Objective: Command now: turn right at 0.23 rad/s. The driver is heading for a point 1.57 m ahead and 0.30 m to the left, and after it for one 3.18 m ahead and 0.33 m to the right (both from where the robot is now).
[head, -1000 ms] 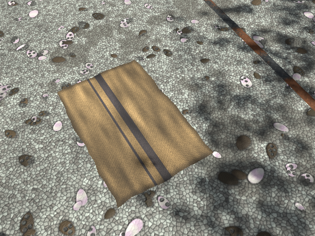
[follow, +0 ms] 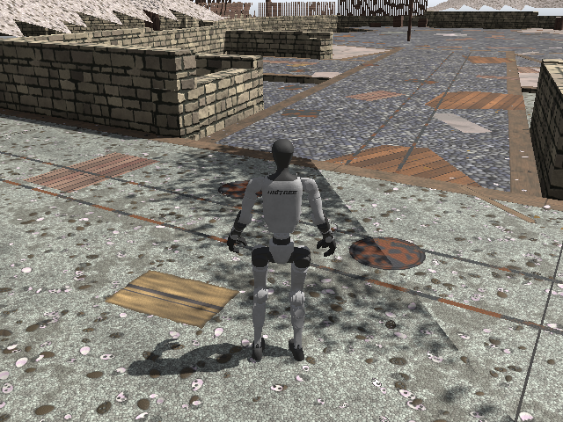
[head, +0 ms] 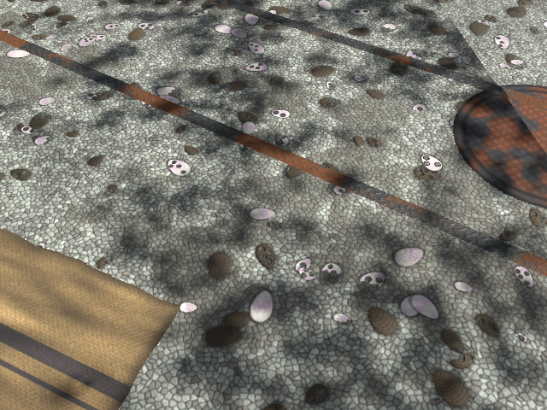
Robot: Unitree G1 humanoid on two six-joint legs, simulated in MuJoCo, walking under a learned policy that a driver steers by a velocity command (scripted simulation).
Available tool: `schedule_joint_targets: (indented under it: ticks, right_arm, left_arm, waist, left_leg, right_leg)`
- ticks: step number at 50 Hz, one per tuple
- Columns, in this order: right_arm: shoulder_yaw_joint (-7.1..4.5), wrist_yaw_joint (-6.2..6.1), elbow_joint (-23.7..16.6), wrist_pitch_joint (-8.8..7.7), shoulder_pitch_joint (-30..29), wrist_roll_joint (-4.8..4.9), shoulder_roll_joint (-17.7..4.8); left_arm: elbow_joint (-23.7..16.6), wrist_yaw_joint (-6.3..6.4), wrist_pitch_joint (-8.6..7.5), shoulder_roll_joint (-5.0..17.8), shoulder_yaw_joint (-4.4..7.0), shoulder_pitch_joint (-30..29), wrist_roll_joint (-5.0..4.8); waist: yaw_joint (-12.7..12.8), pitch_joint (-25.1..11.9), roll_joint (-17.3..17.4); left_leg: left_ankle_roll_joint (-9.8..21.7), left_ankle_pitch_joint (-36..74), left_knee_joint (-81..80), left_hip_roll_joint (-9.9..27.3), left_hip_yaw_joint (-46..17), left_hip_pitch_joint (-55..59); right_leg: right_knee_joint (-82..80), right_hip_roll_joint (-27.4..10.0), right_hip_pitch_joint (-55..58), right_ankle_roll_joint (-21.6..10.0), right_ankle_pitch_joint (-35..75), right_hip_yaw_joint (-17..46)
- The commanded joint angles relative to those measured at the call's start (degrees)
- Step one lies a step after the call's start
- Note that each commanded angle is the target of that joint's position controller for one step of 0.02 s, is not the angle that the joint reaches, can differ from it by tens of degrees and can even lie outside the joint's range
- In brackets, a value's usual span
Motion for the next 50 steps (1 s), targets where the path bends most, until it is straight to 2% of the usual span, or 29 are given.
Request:
schedule_joint_targets:
  ticks: [1, 2, 3, 4, 5, 6, 8, 10, 14, 17, 32, 44, 45, 46, 47, 48, 49, 50]
  right_arm:
    - [-0.83, 0.55, -3.57, -1.68, 1.4, -0.71, -4.35]
    - [-1.2, 0.32, -4.06, -1.85, 2.25, -1.72, -7.36]
    - [-1.57, 0.15, -4.43, -1.63, -0.16, -2.21, -10.53]
    - [-0.53, 0.22, -4.37, -1.68, -1.66, -2.19, -6.79]
    - [0.19, 0.39, -4.72, -1.88, -3.33, -1.81, -4.89]
    - [0.11, 0.44, -4.32, -2.0, -2.77, -1.61, -5.31]
    - [0.39, 0.4, -3.83, -2.52, -1.59, -1.35, -5.63]
    - [0.64, 0.36, -3.99, -2.58, -1.08, -1.42, -5.53]
    - [1.12, 0.12, -3.9, -2.35, 0.38, -1.04, -4.75]
    - [1.4, 0.13, -3.71, -2.07, 0.79, -1.02, -4.33]
    - [2.16, 0.22, -0.19, -2.15, 2.29, -0.88, -3.68]
    - [2.56, -0.09, 4.32, -2.37, 4.33, -0.73, -4.0]
    - [2.64, -0.18, 5.1, -2.29, 5.25, -0.76, -3.84]
    - [2.4, -0.37, 5.54, -2.09, 5.53, -0.52, -4.61]
    - [1.83, -0.62, 5.75, -1.85, 6.01, -0.12, -6.4]
    - [1.42, -0.88, 6.26, -1.82, 7.9, 0.24, -7.87]
    - [0.88, -1.13, 6.59, -1.95, 9.01, 0.56, -9.61]
    - [0.49, -1.46, 6.84, -2.35, 9.96, 0.45, -10.31]
  left_arm:
    - [-2.53, 0.08, -0.62, 6.96, 1.45, -1.01, -0.49]
    - [-2.18, 0.17, -1.01, 5.35, 0.93, 1.2, 0.47]
    - [-1.56, -0.03, -1.55, 4.78, 0.99, 5.24, 0.86]
    - [-1.5, 0.15, -1.64, 5.66, 1.09, 3.91, 1.28]
    - [-1.26, 0.28, -1.52, 6.83, 1.45, 2.48, 1.21]
    - [-1.1, 0.4, -1.27, 6.31, 1.44, 0.72, 1.21]
    - [-1.13, 0.24, -0.5, 5.47, 1.29, -0.01, 1.33]
    - [-0.09, -0.11, -0.59, 5.34, 1.32, 0.91, 0.74]
    - [1.44, -0.01, -1.19, 4.79, 1.3, 1.42, 0.77]
    - [2.38, 0.17, -1.46, 4.46, 1.27, 1.87, 0.67]
    - [7.13, 1.34, -1.4, 3.92, 1.16, 3.26, 0.47]
    - [13.43, 1.8, -1.25, 3.43, 1.17, 3.19, 0.32]
    - [14.41, 1.84, -1.2, 2.88, 1.03, 4.01, 0.28]
    - [15.05, 1.9, -1.18, 2.66, 1.02, 4.14, 0.0]
    - [15.22, 1.89, -1.41, 2.72, 1.12, 3.79, -0.38]
    - [14.45, 1.72, -2.08, 2.55, 1.02, 2.13, -0.59]
    - [13.17, 1.38, -3.21, 2.43, 0.87, -0.04, -0.91]
    - [12.13, 0.94, -4.41, 2.78, 0.84, -2.59, -1.21]
  waist:
    - [-1.93, -5.89, -6.16]
    - [-0.67, -7.34, -1.18]
    - [3.59, -6.63, 8.39]
    - [2.74, -6.47, 10.91]
    - [2.3, -5.08, 9.63]
    - [1.34, -4.93, 9.05]
    - [0.61, -4.14, 8.56]
    - [0.18, -2.91, 5.09]
    - [-0.86, -3.18, 0.75]
    - [-1.11, -3.36, -1.04]
    - [-0.68, -2.36, -0.17]
    - [-0.73, -1.1, 0.01]
    - [-0.71, -2.28, 0.51]
    - [-0.89, -1.21, 1.75]
    - [-1.42, 0.65, 4.31]
    - [-2.34, 2.81, 7.31]
    - [-2.84, 5.47, 9.6]
    - [-3.7, 7.99, 9.28]
  left_leg:
    - [2.24, 13.31, -16.05, 1.25, -0.26, 8.86]
    - [4.36, 23.59, -16.34, 7.75, -5.7, 14.22]
    - [9.88, 31.49, -15.36, 13.79, -11.85, 13.88]
    - [14.79, 25.65, -17.38, 16.63, -15.32, 8.72]
    - [13.96, 20.26, -17.85, 14.29, -13.6, 7.68]
    - [11.43, 15.81, -17.34, 11.38, -11.32, 7.93]
    - [8.38, 10.27, -16.84, 8.88, -8.7, 6.16]
    - [6.21, 7.73, -15.34, 6.03, -5.07, 5.95]
    - [5.97, 9.71, -12.79, 4.5, -3.1, 7.51]
    - [5.87, 10.5, -11.86, 3.82, -2.36, 8.09]
    - [5.4, 10.77, -12.78, 2.63, -1.56, 7.02]
    - [5.92, 9.55, -14.89, 2.57, -2.06, 6.69]
    - [6.17, 3.75, -15.86, 2.26, -2.05, 7.15]
    - [7.06, -5.73, -17.23, 2.27, -3.05, 6.71]
    - [9.13, -16.09, -19.41, 3.86, -6.42, 6.59]
    - [12.31, -24.89, -23.58, 8.73, -13.7, 7.44]
    - [15.87, -29.57, -28.06, 15.14, -21.89, 7.82]
    - [18.34, -27.82, -30.31, 19.05, -26.92, 7.08]
  right_leg:
    - [-4.35, -12.62, 3.09, -6.57, 15.12, 13.87]
    - [-0.73, -9.54, 0.14, -3.03, 7.56, 10.81]
    - [3.28, -2.84, -3.05, 0.16, -5.02, 3.07]
    - [2.84, -3.57, -0.16, 2.59, -8.8, 0.57]
    - [1.63, -4.57, 1.53, 3.3, -5.84, 0.23]
    - [0.12, -4.55, 2.27, 3.28, -1.74, 0.02]
    - [-1.92, -5.55, 4.68, 2.89, 3.64, 0.68]
    - [-2.28, -5.5, 4.35, 1.47, 5.68, 1.04]
    - [-3.15, -6.14, 3.7, 1.19, 8.72, 2.13]
    - [-3.33, -6.3, 3.74, 1.35, 9.58, 2.46]
    - [-3.35, -6.44, 6.41, 1.84, 11.67, 2.29]
    - [-4.5, -6.04, 7.5, 2.82, 11.24, 1.35]
    - [-4.41, -5.2, 7.91, 2.81, 6.53, 0.34]
    - [-2.97, -3.63, 6.12, 2.58, -1.37, -1.47]
    - [0.5, -1.71, 1.93, 2.37, -10.25, -4.01]
    - [5.13, -1.26, -3.92, 2.35, -13.69, -5.98]
    - [9.79, -2.69, -8.96, 2.17, -12.88, -7.48]
    - [14.34, -5.63, -12.47, 1.95, -12.22, -6.4]
Next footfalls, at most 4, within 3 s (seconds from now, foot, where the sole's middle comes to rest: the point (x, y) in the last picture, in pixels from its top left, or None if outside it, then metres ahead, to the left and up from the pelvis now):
0.04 left None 0.04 0.14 -0.77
1.20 right None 0.13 -0.12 -0.77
1.68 left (251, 401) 0.50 0.10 -0.77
2.22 right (342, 290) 0.80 -0.14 -0.77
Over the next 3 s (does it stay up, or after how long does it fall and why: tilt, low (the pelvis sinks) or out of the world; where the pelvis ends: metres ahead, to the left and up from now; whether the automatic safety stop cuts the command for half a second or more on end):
stays up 1.04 0.06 0.01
